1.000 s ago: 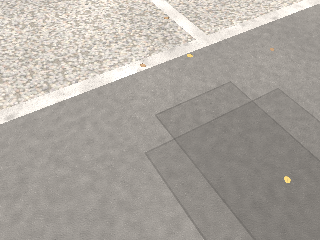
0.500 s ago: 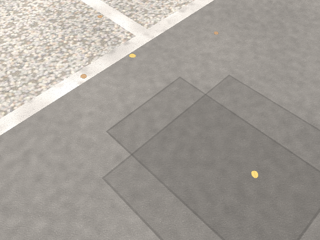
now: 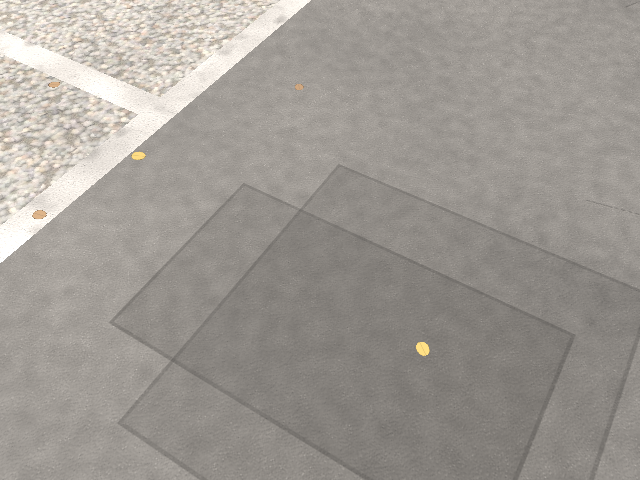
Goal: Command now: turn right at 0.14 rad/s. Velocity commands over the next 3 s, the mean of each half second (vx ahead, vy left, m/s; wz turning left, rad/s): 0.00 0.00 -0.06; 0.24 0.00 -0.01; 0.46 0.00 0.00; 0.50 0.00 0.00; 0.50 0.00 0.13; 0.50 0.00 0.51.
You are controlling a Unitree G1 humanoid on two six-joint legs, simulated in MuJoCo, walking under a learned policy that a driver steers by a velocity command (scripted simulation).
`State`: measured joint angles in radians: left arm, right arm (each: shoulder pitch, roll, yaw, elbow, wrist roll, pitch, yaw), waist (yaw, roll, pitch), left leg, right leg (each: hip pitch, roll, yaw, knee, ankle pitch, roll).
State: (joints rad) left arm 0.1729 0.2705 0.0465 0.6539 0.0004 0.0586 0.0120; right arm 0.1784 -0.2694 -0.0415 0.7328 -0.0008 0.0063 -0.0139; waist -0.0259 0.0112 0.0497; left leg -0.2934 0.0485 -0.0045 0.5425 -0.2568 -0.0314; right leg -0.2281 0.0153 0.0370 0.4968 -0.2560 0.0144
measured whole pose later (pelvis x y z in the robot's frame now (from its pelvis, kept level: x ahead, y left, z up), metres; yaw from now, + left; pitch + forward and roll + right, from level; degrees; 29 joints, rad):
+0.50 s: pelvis +0.01 -0.02 +0.00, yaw +0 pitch -2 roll +0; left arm 0.21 0.23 0.03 0.79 0.01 0.01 0.01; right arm 0.22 -0.27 -0.04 0.90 -0.01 0.00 -0.04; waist -0.02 0.00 0.03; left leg -0.19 0.07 -0.02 0.46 -0.24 -0.08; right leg -0.16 0.04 0.03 0.49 -0.30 -0.03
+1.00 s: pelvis +0.11 +0.05 +0.01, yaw +0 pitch +0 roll -1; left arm 0.23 0.29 0.06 0.86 -0.03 -0.07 0.00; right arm 0.39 -0.23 -0.03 0.99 0.00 -0.10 0.02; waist -0.04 -0.04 0.00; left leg -0.07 -0.02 0.04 0.33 -0.26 0.06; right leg -0.49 -0.05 0.01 1.05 -0.24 -0.05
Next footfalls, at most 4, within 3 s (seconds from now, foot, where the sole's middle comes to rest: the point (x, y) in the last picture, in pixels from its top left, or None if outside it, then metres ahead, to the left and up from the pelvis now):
1.32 right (373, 475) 0.48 -0.08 -0.77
1.86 left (259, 346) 0.78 0.16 -0.77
2.40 right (354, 243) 1.08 -0.08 -0.77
2.94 left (243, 184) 1.31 0.23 -0.77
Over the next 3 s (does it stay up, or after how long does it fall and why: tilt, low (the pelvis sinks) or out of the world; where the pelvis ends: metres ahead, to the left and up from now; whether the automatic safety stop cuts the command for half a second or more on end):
stays up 1.21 0.11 -0.02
